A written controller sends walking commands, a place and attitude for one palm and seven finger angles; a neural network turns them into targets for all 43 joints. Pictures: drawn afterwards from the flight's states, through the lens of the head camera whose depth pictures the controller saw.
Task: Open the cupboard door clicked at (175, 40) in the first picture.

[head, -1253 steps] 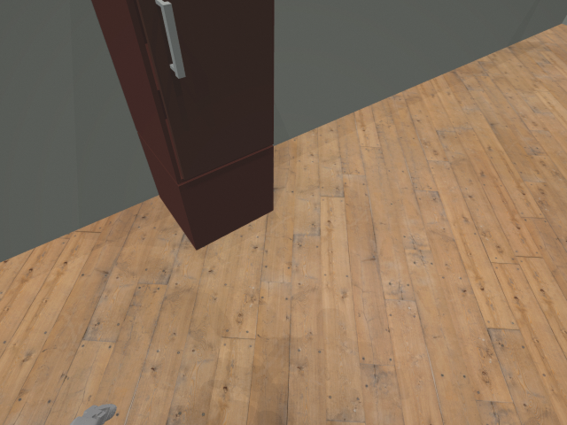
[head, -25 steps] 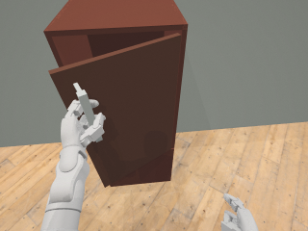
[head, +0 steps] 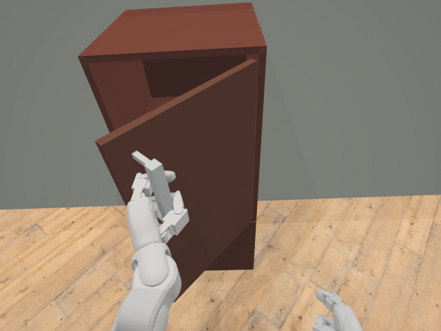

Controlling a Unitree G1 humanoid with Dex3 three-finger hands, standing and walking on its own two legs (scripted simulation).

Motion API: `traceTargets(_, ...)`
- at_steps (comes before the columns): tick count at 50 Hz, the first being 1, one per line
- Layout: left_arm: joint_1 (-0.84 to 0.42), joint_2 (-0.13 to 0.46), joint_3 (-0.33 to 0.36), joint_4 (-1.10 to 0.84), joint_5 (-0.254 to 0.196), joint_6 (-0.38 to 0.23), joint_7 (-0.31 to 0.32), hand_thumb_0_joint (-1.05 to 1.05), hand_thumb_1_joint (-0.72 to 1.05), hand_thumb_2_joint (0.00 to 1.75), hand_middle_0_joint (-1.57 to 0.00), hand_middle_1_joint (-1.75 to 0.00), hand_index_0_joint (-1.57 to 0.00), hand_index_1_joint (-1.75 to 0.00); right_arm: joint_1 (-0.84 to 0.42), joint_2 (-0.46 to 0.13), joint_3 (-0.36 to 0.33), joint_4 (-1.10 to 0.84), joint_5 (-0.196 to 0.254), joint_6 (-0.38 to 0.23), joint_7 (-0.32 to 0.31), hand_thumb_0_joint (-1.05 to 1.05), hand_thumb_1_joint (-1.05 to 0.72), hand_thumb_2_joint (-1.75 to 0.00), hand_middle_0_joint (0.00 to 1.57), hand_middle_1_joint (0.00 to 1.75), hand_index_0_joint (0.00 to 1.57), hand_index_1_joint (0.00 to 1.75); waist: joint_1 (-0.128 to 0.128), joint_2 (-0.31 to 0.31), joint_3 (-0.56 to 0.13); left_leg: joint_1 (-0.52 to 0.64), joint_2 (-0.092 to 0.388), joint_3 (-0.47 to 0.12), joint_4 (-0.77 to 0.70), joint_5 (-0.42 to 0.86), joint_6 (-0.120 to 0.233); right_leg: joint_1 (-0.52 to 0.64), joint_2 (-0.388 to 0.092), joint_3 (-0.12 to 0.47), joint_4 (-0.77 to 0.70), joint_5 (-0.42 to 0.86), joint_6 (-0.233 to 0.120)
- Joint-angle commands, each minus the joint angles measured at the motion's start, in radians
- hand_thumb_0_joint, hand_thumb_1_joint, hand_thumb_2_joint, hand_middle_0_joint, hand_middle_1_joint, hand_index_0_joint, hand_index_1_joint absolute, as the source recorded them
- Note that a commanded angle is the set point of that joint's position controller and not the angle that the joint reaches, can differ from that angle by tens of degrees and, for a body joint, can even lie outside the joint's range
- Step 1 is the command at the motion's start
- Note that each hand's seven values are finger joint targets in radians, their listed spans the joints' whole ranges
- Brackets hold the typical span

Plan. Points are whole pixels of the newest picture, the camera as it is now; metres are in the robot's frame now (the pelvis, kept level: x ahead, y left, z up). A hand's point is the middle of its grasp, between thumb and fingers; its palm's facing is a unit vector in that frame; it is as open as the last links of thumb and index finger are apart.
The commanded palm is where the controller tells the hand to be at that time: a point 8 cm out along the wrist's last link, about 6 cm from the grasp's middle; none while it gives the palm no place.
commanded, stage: open thumb and fingers to let go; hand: left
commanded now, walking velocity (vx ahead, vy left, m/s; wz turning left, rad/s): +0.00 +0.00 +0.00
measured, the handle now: (157, 194) +0.31 +0.13 +0.13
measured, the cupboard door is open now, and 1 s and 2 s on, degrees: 48 44 47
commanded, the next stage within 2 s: slide the hand sideways off the handle in 0.84 s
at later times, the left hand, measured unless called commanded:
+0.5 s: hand (178, 206) +0.28 +0.09 +0.13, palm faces +0.42 -0.91 +0.00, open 11.8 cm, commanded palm +0.24 +0.14 +0.13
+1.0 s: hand (171, 209) +0.28 +0.10 +0.13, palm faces +0.28 -0.96 -0.02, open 15.3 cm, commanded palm +0.24 +0.14 +0.13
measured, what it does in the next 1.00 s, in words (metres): shifts its weight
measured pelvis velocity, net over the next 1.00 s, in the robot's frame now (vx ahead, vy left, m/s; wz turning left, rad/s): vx -0.02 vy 0.05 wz -0.01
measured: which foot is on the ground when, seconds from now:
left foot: down 0.00-1.00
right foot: down 0.00-1.00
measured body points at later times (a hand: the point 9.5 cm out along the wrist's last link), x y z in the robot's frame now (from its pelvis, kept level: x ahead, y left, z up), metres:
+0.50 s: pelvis -0.01 +0.00 +0.00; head -0.04 -0.04 +0.45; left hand +0.26 +0.14 +0.13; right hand +0.19 -0.20 -0.09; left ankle -0.01 +0.15 -0.73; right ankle -0.02 -0.04 -0.73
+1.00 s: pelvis -0.02 +0.05 +0.00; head -0.05 +0.04 +0.45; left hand +0.26 +0.15 +0.13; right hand +0.17 -0.15 -0.09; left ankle -0.01 +0.15 -0.73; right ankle -0.02 -0.04 -0.73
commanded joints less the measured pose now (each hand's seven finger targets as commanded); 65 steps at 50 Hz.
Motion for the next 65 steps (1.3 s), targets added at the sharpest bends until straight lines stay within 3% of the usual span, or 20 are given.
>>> traceTargets(1,-0.312,-0.021,0.024,-0.207,0.021,-0.08,0.036,0.0,0.9,0.9,-0.4,-1.35,-0.4,-1.35,-0.212,-0.059,-0.011,-0.168,0.004,-0.072,-0.01,0.0,-0.9,-0.9,0.2,0.3,0.2,0.3,0.012,-0.165,-0.119,0.021,-0.038,-0.018,0.026,0.213,0.039,0.032,-0.145,0.172,-0.142,0.385,0.113)
traceTargets(2,-0.322,-0.003,0.043,-0.183,0.017,-0.082,0.037,0.0,0.83,0.87,-0.4,-1.34,-0.4,-1.34,-0.218,-0.054,-0.014,-0.159,0.007,-0.072,-0.016,0.0,-0.9,-0.9,0.2,0.3,0.2,0.3,0.019,-0.178,-0.097,0.015,-0.038,-0.02,0.027,0.189,0.04,0.022,-0.146,0.187,-0.172,0.304,0.11)
traceTargets(3,-0.348,-0.003,0.045,-0.177,0.014,-0.086,0.039,0.0,0.76,0.84,-0.39,-1.34,-0.39,-1.34,-0.228,-0.054,-0.013,-0.158,0.005,-0.075,-0.019,0.0,-0.9,-0.9,0.2,0.3,0.2,0.3,0.024,-0.139,-0.105,0.013,-0.041,-0.022,0.028,0.171,0.039,0.019,-0.156,0.204,-0.182,0.257,0.109)
traceTargets(6,-0.342,0.015,0.078,-0.132,0.016,-0.093,0.04,0.0,0.55,0.75,-0.38,-1.31,-0.38,-1.31,-0.227,-0.047,-0.01,-0.147,0.003,-0.071,-0.027,0.0,-0.9,-0.9,0.2,0.3,0.2,0.3,0.036,-0.143,-0.132,0.004,-0.046,-0.029,0.019,0.185,0.037,0.059,-0.168,0.224,-0.181,0.301,0.112)
traceTargets(10,-0.333,0.0,0.065,-0.136,0.009,-0.108,0.013,0.0,0.27,0.63,-0.35,-1.28,-0.35,-1.28,-0.213,-0.046,-0.01,-0.156,0.006,-0.067,-0.03,0.0,-0.9,-0.9,0.2,0.3,0.2,0.3,0.037,-0.141,-0.16,0.014,-0.043,-0.032,-0.003,0.211,0.04,0.085,-0.16,0.191,-0.144,0.394,0.116)
traceTargets(17,-0.355,0.019,0.093,-0.098,-0.015,-0.125,-0.019,0.0,-0.22,0.42,-0.32,-1.23,-0.32,-1.23,-0.223,-0.045,-0.007,-0.155,0.008,-0.065,-0.046,0.0,-0.9,-0.9,0.2,0.3,0.2,0.3,0.03,-0.176,-0.106,0.01,-0.039,-0.04,-0.007,0.182,0.043,0.063,-0.164,0.205,-0.182,0.328,0.122)
traceTargets(21,-0.395,0.009,0.091,-0.086,-0.01,-0.121,-0.006,0.0,-0.5,0.3,-0.3,-1.2,-0.3,-1.2,-0.229,-0.044,-0.006,-0.153,0.007,-0.065,-0.046,0.0,-0.9,-0.9,0.2,0.3,0.2,0.3,0.031,-0.145,-0.123,0.021,-0.043,-0.04,-0.005,0.18,0.041,0.058,-0.168,0.201,-0.178,0.312,0.118)
traceTargets(23,-0.378,-0.001,0.082,-0.078,-0.003,-0.117,-0.002,0.0,-0.5,0.3,-0.3,-1.2,-0.3,-1.2,-0.226,-0.047,-0.008,-0.156,0.008,-0.062,-0.043,0.0,-0.9,-0.9,0.2,0.3,0.2,0.3,0.036,-0.147,-0.134,0.024,-0.042,-0.039,-0.011,0.196,0.042,0.064,-0.16,0.183,-0.161,0.336,0.114)
traceTargets(30,-0.381,-0.016,0.072,-0.072,0.014,-0.104,0.017,0.0,-0.5,0.3,-0.24,-0.85,-0.24,-0.85,-0.219,-0.044,-0.011,-0.166,0.003,-0.058,-0.041,0.0,-0.9,-0.9,0.2,0.3,0.2,0.3,0.039,-0.175,-0.156,0.034,-0.044,-0.025,-0.008,0.218,0.043,0.07,-0.146,0.146,-0.138,0.376,0.111)
traceTargets(32,-0.382,-0.004,0.084,-0.054,0.018,-0.095,0.024,0.0,-0.5,0.3,-0.22,-0.75,-0.22,-0.75,-0.222,-0.043,-0.009,-0.16,0.005,-0.051,-0.041,0.0,-0.9,-0.9,0.2,0.3,0.2,0.3,0.044,-0.162,-0.141,0.025,-0.045,-0.024,-0.011,0.211,0.041,0.064,-0.142,0.142,-0.145,0.333,0.103)
traceTargets(41,-0.428,-0.094,0.012,-0.034,0.038,-0.066,0.07,0.0,-0.5,0.3,-0.15,-0.3,-0.15,-0.3,-0.236,-0.045,-0.014,-0.158,0.003,-0.051,-0.014,0.0,-0.9,-0.9,0.2,0.3,0.2,0.3,0.04,-0.101,-0.12,0.047,-0.03,-0.022,-0.007,0.213,0.032,-0.012,-0.103,0.082,-0.12,0.179,0.064)
traceTargets(47,-0.509,-0.137,-0.012,0.01,0.041,-0.041,0.104,0.0,-0.5,0.3,-0.15,-0.3,-0.15,-0.3,-0.25,-0.047,-0.018,-0.136,0.005,-0.057,0.002,0.0,-0.9,-0.9,0.2,0.3,0.2,0.3,0.032,-0.107,-0.099,0.041,-0.015,-0.039,-0.005,0.174,0.024,-0.072,-0.084,0.049,-0.1,0.085,0.054)
traceTargets(48,-0.498,-0.095,-0.249,-0.02,0.112,-0.098,-0.128,0.0,-0.5,0.3,-0.15,-0.3,-0.15,-0.3,-0.155,-0.095,-0.014,-0.143,0.005,-0.039,0.011,0.0,-0.9,-0.9,0.2,0.3,0.2,0.3,-0.071,-0.155,-0.046,0.086,-0.023,-0.054,-0.036,0.209,0.041,-0.109,-0.076,0.081,-0.064,0.181,0.059)
traceTargets(50,-0.573,0.035,-0.15,-0.052,0.055,-0.181,-0.31,0.0,-0.5,0.3,-0.15,-0.3,-0.15,-0.3,-0.141,-0.079,-0.014,-0.184,0.027,-0.028,-0.02,0.0,-0.9,-0.9,0.2,0.3,0.2,0.3,-0.027,-0.092,-0.174,0.099,-0.023,-0.045,-0.032,0.247,0.045,-0.043,-0.074,0.076,-0.023,0.266,0.049)
traceTargets(52,-0.589,0.043,-0.156,-0.064,0.01,-0.213,-0.419,0.0,-0.5,0.3,-0.15,-0.3,-0.15,-0.3,-0.13,-0.074,0.0,-0.212,0.037,-0.035,-0.037,0.0,-0.9,-0.9,0.2,0.3,0.2,0.3,-0.035,-0.021,-0.192,0.134,-0.021,-0.048,-0.034,0.226,0.045,-0.055,-0.074,0.067,-0.026,0.237,0.047)
traceTargets(53,-0.599,0.029,-0.149,-0.049,-0.02,-0.218,-0.448,0.0,-0.5,0.3,-0.15,-0.3,-0.15,-0.3,-0.137,-0.066,0.007,-0.224,0.044,-0.046,-0.044,0.0,-0.9,-0.9,0.2,0.3,0.2,0.3,-0.032,-0.029,-0.176,0.131,-0.018,-0.054,-0.041,0.194,0.044,-0.065,-0.07,0.053,-0.034,0.2,0.048)
traceTargets(55,-0.583,-0.006,-0.121,-0.018,-0.087,-0.203,-0.457,0.0,-0.5,0.3,-0.15,-0.3,-0.15,-0.3,-0.162,-0.063,0.019,-0.234,0.056,-0.065,-0.053,0.0,-0.9,-0.9,0.2,0.3,0.2,0.3,-0.022,-0.054,-0.125,0.1,-0.013,-0.069,-0.068,0.114,0.037,-0.079,-0.06,0.032,-0.05,0.118,0.052)
traceTargets(58,-0.526,0.015,-0.018,0.018,-0.155,-0.164,-0.41,0.0,-0.5,0.3,-0.15,-0.3,-0.15,-0.3,-0.187,-0.07,0.026,-0.229,0.061,-0.079,-0.054,0.0,-0.9,-0.9,0.2,0.3,0.2,0.3,0.007,-0.126,-0.08,0.048,-0.006,-0.09,-0.111,0.019,0.023,-0.075,-0.052,0.014,-0.06,0.042,0.058)
traceTargets(63,-0.427,0.029,-0.003,-0.067,-0.085,-0.152,-0.321,0.0,-0.5,0.3,-0.15,-0.3,-0.15,-0.3,-0.18,-0.067,0.018,-0.25,0.046,-0.072,-0.019,0.0,-0.9,-0.9,0.2,0.3,0.2,0.3,0.04,-0.08,-0.11,0.031,-0.001,-0.073,-0.119,0.062,0.006,-0.05,-0.052,0.019,-0.032,0.062,0.052)
traceTargets(65,-0.379,0.036,-0.018,-0.109,-0.045,-0.156,-0.308,0.0,-0.5,0.3,-0.15,-0.3,-0.15,-0.3,-0.174,-0.066,0.015,-0.259,0.043,-0.059,-0.005,0.0,-0.9,-0.9,0.2,0.3,0.2,0.3,0.036,-0.068,-0.115,0.034,0.003,-0.063,-0.107,0.094,0.002,-0.049,-0.051,0.023,-0.028,0.078,0.047)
